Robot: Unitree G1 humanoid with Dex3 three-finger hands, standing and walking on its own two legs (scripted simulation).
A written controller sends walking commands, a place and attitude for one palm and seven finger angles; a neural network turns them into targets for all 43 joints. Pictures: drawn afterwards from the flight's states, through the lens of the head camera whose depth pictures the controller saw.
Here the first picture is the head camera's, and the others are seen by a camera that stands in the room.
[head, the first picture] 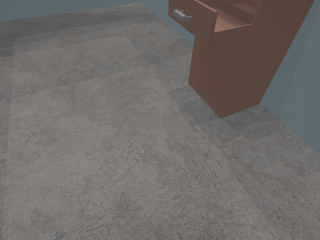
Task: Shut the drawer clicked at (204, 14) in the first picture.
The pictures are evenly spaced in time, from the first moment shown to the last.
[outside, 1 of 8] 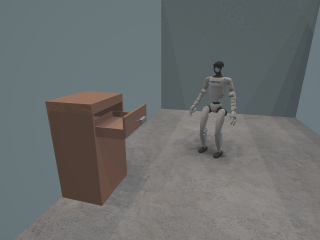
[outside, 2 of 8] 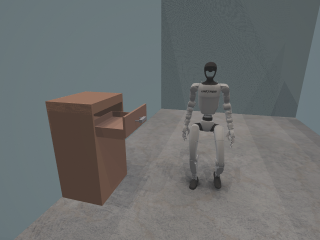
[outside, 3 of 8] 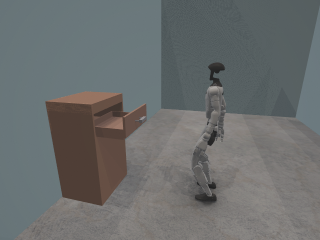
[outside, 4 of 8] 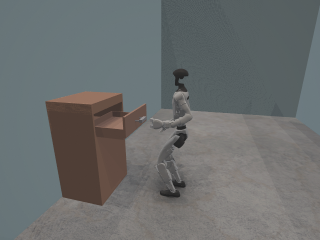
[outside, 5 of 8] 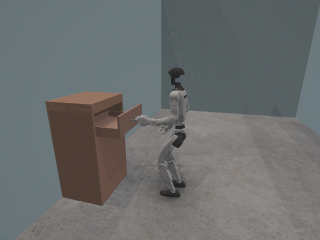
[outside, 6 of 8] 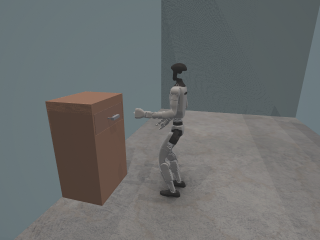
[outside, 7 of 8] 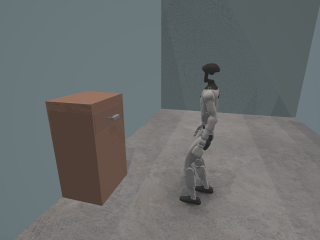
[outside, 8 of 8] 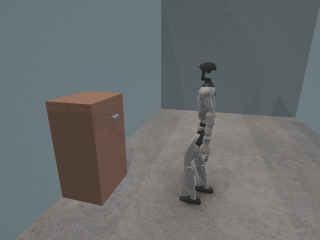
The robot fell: no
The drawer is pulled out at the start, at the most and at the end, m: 0.28 0.28 0.00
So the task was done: yes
